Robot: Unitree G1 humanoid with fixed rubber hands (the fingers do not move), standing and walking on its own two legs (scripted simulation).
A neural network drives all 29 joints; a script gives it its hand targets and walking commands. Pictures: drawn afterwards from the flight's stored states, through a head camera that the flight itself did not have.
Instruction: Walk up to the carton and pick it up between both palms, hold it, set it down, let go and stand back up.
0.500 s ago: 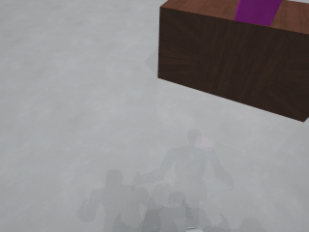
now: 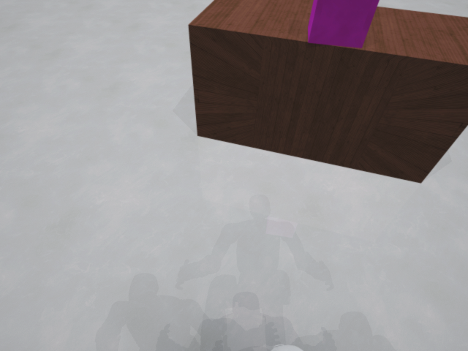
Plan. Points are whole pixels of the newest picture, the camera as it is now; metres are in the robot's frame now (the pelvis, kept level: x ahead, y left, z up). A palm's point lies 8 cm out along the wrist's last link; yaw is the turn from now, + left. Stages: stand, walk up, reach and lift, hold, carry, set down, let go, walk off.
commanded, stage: walk up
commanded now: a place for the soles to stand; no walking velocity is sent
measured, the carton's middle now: (342, 5) +1.43 -0.48 +0.07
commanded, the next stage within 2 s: none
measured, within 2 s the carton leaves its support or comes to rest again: neither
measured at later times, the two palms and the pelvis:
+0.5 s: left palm (112, 284) +0.29 +0.26 -0.11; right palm (433, 319) +0.21 -0.37 -0.10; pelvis +0.17 -0.04 -0.01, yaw -7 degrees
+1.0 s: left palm (140, 205) +0.49 +0.24 -0.10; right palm (419, 267) +0.31 -0.37 -0.08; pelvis +0.34 -0.04 +0.01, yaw -12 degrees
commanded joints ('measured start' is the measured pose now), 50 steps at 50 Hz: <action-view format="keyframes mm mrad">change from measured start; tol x32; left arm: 1 -18 247 59 -11 21 -20 -1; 15 300 308 100 43 36 -64 30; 50 -68 170 11 -74 28 -44 2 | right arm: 1 -29 -293 -79 -99 -25 -55 -26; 26 -64 -247 -53 -100 -17 -11 14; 31 407 -352 -115 16 -47 -34 -23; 50 58 -319 -68 -98 -18 -19 -14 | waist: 1 -25 33 0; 12 -8 198 -53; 16 158 -366 -207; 28 8 -233 -89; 31 -208 242 -209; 50 -45 198 -56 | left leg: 1 220 321 -342 -530 -227 66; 14 171 212 29 52 341 74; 17 -393 -56 -195 560 -193 6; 27 -141 -4 -178 140 -159 -3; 30 464 -43 -92 -54 12 20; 32 404 496 -842 -572 -701 131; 50 317 290 -66 -255 420 140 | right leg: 1 -274 -94 30 27 110 50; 14 330 -4 -166 -515 173 -59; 16 561 -237 515 -777 -158 -180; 28 32 -217 337 -733 -366 -233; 32 -600 23 64 134 -188 -1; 50 -64 -88 -159 -427 121 -22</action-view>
